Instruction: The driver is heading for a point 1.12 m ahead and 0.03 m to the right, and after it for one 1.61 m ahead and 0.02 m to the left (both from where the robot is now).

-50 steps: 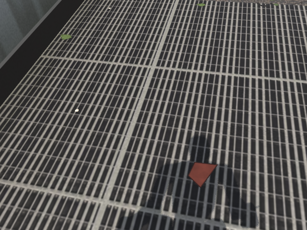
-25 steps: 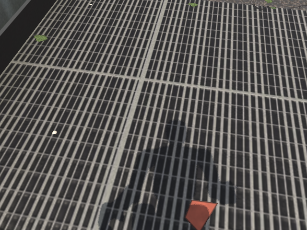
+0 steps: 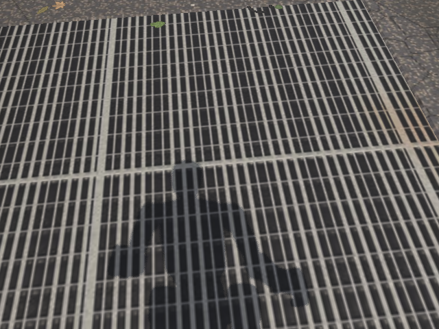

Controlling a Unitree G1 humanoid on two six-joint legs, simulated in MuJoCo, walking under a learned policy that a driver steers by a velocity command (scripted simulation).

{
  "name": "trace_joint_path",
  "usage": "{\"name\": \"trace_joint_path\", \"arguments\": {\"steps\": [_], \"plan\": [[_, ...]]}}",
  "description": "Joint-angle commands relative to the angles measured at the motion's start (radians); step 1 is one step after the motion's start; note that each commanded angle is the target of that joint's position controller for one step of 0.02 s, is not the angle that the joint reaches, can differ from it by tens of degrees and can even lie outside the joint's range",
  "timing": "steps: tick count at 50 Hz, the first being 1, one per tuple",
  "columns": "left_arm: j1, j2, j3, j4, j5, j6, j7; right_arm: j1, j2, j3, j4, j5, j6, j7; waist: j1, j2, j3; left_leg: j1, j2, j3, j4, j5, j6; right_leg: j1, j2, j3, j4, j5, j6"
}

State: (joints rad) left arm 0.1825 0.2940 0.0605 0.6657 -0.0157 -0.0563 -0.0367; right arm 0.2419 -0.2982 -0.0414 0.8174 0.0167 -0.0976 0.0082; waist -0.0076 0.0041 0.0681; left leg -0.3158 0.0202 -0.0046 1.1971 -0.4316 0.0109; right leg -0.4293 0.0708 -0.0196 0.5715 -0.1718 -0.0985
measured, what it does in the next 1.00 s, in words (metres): walks ahead: left foot, then right foot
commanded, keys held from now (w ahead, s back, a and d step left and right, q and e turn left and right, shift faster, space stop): w+e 0.28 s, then w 0.58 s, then w+q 0.14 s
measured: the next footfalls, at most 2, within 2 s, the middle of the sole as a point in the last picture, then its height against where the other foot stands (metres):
left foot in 0.38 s outside the picture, level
right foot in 0.88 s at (297, 268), level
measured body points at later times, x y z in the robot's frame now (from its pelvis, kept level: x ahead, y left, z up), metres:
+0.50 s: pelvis +0.30 +0.04 +0.01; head +0.32 +0.03 +0.46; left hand +0.43 +0.29 -0.11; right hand +0.39 -0.26 -0.09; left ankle +0.38 +0.12 -0.73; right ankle +0.15 -0.06 -0.64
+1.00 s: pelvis +0.54 -0.09 +0.01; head +0.56 -0.11 +0.46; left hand +0.78 +0.11 -0.07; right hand +0.50 -0.37 -0.13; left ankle +0.46 +0.09 -0.64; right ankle +0.57 -0.19 -0.73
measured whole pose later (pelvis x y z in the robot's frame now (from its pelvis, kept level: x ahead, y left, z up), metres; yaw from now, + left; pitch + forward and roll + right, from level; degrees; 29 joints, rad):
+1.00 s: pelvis +0.54 -0.09 +0.01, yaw -14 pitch +2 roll +1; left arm 0.14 0.26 0.04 0.65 0.00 -0.08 -0.02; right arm 0.35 -0.31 -0.04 0.86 0.03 -0.07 0.01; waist -0.04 0.02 0.03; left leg -0.35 0.02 -0.06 1.10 -0.41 0.02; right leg -0.36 0.01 -0.05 0.50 -0.17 -0.05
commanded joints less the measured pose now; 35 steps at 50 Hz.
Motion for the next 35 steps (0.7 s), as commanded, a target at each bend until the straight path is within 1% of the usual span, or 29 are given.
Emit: {"name": "trace_joint_path", "arguments": {"steps": [1, 2, 3, 5, 6, 8, 10, 12, 14, 16, 17, 18, 19, 20, 21, 22, 23, 24, 25, 26, 27, 28, 30, 31, 33, 35], "plan": [[0.076, 0.118, 0.035, -0.066, 0.017, -0.015, 0.013, -0.051, -0.134, -0.03, -0.112, -0.016, -0.041, -0.001, 0.017, -0.017, -0.149, -0.352, 0.087, -0.095, -0.021, 0.104, 0.006, 0.399, -0.273, 0.439, -0.302, 0.198, -0.206], [0.061, 0.115, 0.034, -0.074, 0.017, -0.015, 0.015, -0.036, -0.131, -0.032, -0.114, -0.021, -0.029, -0.001, -0.001, -0.024, -0.139, -0.317, 0.089, -0.091, -0.055, 0.117, -0.009, 0.349, -0.256, 0.418, -0.322, 0.239, -0.208], [0.059, 0.122, 0.036, -0.074, 0.011, -0.017, 0.018, -0.026, -0.118, -0.031, -0.113, -0.027, -0.018, -0.001, -0.012, -0.023, -0.129, -0.305, 0.088, -0.079, -0.093, 0.13, -0.028, 0.309, -0.247, 0.388, -0.335, 0.283, -0.213], [0.08, 0.145, 0.042, -0.063, 0.005, -0.019, 0.031, -0.056, -0.091, -0.024, -0.125, -0.035, -0.002, -0.005, -0.011, -0.024, -0.099, -0.304, 0.077, -0.058, -0.191, 0.19, -0.064, 0.239, -0.223, 0.328, -0.35, 0.332, -0.21], [0.094, 0.157, 0.046, -0.057, 0.003, -0.016, 0.038, -0.097, -0.081, -0.019, -0.138, -0.036, 0.001, -0.007, 0.001, -0.029, -0.083, -0.312, 0.069, -0.052, -0.265, 0.249, -0.078, 0.219, -0.207, 0.305, -0.353, 0.324, -0.199], [0.119, 0.164, 0.048, -0.045, -0.001, -0.009, 0.048, -0.177, -0.062, -0.011, -0.157, -0.034, 0.0, -0.005, 0.031, -0.053, -0.069, -0.276, 0.04, -0.047, -0.433, 0.395, -0.088, 0.19, -0.162, 0.263, -0.342, 0.261, -0.158], [0.147, 0.169, 0.05, -0.032, -0.003, -0.002, 0.053, -0.246, -0.052, -0.005, -0.174, -0.026, -0.006, 0.002, 0.061, -0.074, -0.065, -0.218, 0.006, -0.04, -0.567, 0.502, -0.086, 0.172, -0.145, 0.262, -0.328, 0.185, -0.127], [0.18, 0.174, 0.053, -0.015, -0.008, 0.002, 0.053, -0.292, -0.064, -0.009, -0.191, -0.016, -0.013, 0.009, 0.08, -0.085, -0.062, -0.188, -0.013, -0.05, -0.63, 0.535, -0.078, 0.19, -0.163, 0.305, -0.309, 0.135, -0.114], [0.196, 0.162, 0.051, -0.004, -0.012, 0.008, 0.056, -0.305, -0.089, -0.018, -0.2, -0.012, -0.021, 0.015, 0.078, -0.094, -0.064, -0.185, -0.018, -0.077, -0.686, 0.499, -0.061, 0.256, -0.186, 0.366, -0.256, 0.098, -0.104], [0.194, 0.152, 0.049, 0.005, -0.007, 0.012, 0.06, -0.275, -0.109, -0.027, -0.191, -0.011, -0.03, 0.021, 0.062, -0.12, -0.067, -0.167, -0.009, -0.078, -0.706, 0.441, -0.032, 0.323, -0.222, 0.404, -0.207, 0.115, -0.094], [0.19, 0.147, 0.048, 0.009, -0.003, 0.016, 0.06, -0.241, -0.115, -0.033, -0.182, -0.013, -0.035, 0.022, 0.045, -0.135, -0.072, -0.128, -0.01, -0.064, -0.717, 0.407, -0.012, 0.339, -0.229, 0.412, -0.178, 0.157, -0.086], [0.18, 0.131, 0.043, 0.009, -0.001, 0.018, 0.059, -0.167, -0.126, -0.043, -0.161, -0.018, -0.04, 0.019, 0.006, -0.137, -0.099, -0.027, -0.023, -0.037, -0.758, 0.403, 0.015, 0.339, -0.201, 0.397, -0.113, 0.245, -0.068], [0.178, 0.091, 0.027, 0.002, 0.006, 0.017, 0.054, -0.061, -0.157, -0.057, -0.144, -0.031, -0.046, 0.014, -0.044, -0.115, -0.194, 0.163, 0.035, -0.078, -0.744, 0.405, 0.062, 0.3, -0.149, 0.351, 0.048, 0.278, -0.037], [0.241, 0.041, 0.006, -0.012, 0.023, 0.013, 0.055, 0.081, -0.224, -0.073, -0.133, -0.042, -0.045, 0.009, -0.066, 0.043, -0.348, 0.465, 0.216, -0.309, -0.707, 0.399, 0.154, 0.111, -0.055, 0.268, 0.342, 0.035, 0.012], [0.366, 0.018, -0.004, -0.01, -0.014, 0.002, 0.053, 0.163, -0.26, -0.089, -0.075, -0.028, -0.029, 0.022, -0.026, 0.354, -0.404, 0.671, 0.373, -0.76, -0.855, 0.112, 0.296, -0.214, 0.043, 0.19, 0.621, -0.417, 0.072], [0.302, 0.117, 0.012, 0.008, -0.026, -0.001, 0.055, 0.139, -0.165, -0.067, -0.09, 0.001, -0.027, 0.025, -0.059, 0.198, -0.291, 0.606, 0.359, -0.783, -0.911, -0.116, 0.266, -0.325, -0.018, 0.24, 0.717, -0.383, 0.074], [0.175, 0.152, 0.022, -0.013, -0.02, -0.001, 0.054, 0.082, -0.12, -0.053, -0.098, -0.002, -0.02, 0.021, -0.076, 0.104, -0.168, 0.482, 0.321, -0.628, -0.921, -0.084, 0.225, -0.351, -0.053, 0.211, 0.724, -0.291, 0.073], [0.105, 0.141, 0.019, -0.03, -0.005, -0.003, 0.055, 0.037, -0.106, -0.044, -0.105, -0.014, -0.015, 0.02, -0.061, 0.043, -0.101, 0.361, 0.279, -0.514, -0.937, 0.039, 0.21, -0.327, -0.087, 0.175, 0.692, -0.23, 0.074], [0.073, 0.124, 0.019, -0.042, 0.007, -0.008, 0.051, 0.012, -0.09, -0.037, -0.1, -0.021, -0.012, 0.018, -0.039, 0.04, -0.062, 0.282, 0.245, -0.441, -0.958, 0.138, 0.21, -0.306, -0.119, 0.162, 0.631, -0.182, 0.074], [0.082, 0.106, 0.017, -0.043, 0.008, -0.011, 0.045, 0.003, -0.078, -0.031, -0.097, -0.029, -0.013, 0.015, -0.015, 0.069, -0.063, 0.234, 0.215, -0.383, -0.977, 0.215, 0.202, -0.256, -0.146, 0.149, 0.586, -0.152, 0.074], [0.095, 0.087, 0.013, -0.039, 0.005, -0.011, 0.042, 0.005, -0.07, -0.028, -0.091, -0.026, -0.015, 0.014, -0.006, 0.091, -0.07, 0.217, 0.195, -0.342, -0.994, 0.269, 0.204, -0.23, -0.155, 0.132, 0.549, -0.143, 0.078], [0.099, 0.068, 0.008, -0.037, 0.005, -0.01, 0.04, 0.015, -0.075, -0.029, -0.083, -0.019, -0.017, 0.013, -0.003, 0.098, -0.075, 0.207, 0.19, -0.308, -1.005, 0.324, 0.213, -0.224, -0.16, 0.114, 0.513, -0.142, 0.083], [0.046, 0.044, -0.004, -0.059, 0.012, -0.011, 0.039, 0.036, -0.11, -0.037, -0.066, -0.009, -0.017, 0.009, -0.012, 0.086, -0.06, 0.195, 0.198, -0.256, -1.034, 0.412, 0.232, -0.244, -0.172, 0.089, 0.406, -0.105, 0.1], [0.017, 0.035, -0.009, -0.068, 0.015, -0.014, 0.037, 0.042, -0.125, -0.041, -0.06, -0.007, -0.015, 0.006, -0.02, 0.076, -0.057, 0.195, 0.195, -0.229, -1.043, 0.438, 0.231, -0.243, -0.176, 0.081, 0.344, -0.057, 0.105], [-0.043, 0.021, -0.017, -0.08, 0.013, -0.021, 0.031, 0.058, -0.141, -0.043, -0.047, -0.003, -0.007, 0.003, -0.04, 0.071, -0.051, 0.19, 0.174, -0.169, -1.051, 0.465, 0.213, -0.214, -0.169, 0.063, 0.213, 0.058, 0.109], [-0.103, 0.018, -0.02, -0.09, 0.007, -0.026, 0.024, 0.085, -0.149, -0.042, -0.031, 0.003, 0.001, 0.002, -0.063, 0.07, -0.041, 0.183, 0.157, -0.122, -1.046, 0.476, 0.194, -0.163, -0.148, 0.042, 0.1, 0.156, 0.111]]}}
